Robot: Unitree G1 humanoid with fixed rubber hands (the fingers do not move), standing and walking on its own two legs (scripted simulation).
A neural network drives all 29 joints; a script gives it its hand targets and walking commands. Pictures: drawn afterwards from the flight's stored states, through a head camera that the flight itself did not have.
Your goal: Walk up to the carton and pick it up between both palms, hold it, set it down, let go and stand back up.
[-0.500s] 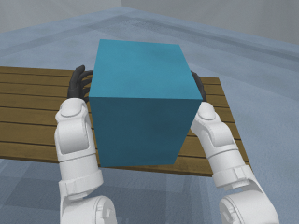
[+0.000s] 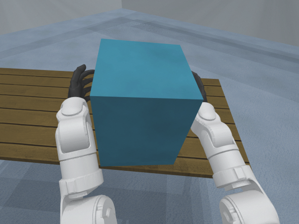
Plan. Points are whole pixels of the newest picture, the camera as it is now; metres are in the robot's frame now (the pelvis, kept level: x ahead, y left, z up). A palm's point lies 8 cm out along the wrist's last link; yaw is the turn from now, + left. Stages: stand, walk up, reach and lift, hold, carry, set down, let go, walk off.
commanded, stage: hold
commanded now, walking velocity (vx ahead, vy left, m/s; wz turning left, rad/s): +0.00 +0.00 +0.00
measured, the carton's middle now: (139, 106) +0.38 +0.01 +0.18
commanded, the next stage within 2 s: none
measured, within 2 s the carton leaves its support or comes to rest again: neither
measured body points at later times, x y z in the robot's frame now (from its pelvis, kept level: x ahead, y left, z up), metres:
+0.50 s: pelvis +0.00 +0.00 +0.00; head -0.04 +0.01 +0.45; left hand +0.37 +0.15 +0.22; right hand +0.37 -0.14 +0.19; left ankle -0.03 +0.12 -0.75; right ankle +0.06 -0.12 -0.75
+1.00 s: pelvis -0.01 +0.00 +0.00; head -0.04 +0.01 +0.45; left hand +0.37 +0.15 +0.23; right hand +0.37 -0.14 +0.19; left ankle -0.03 +0.12 -0.75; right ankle +0.06 -0.12 -0.75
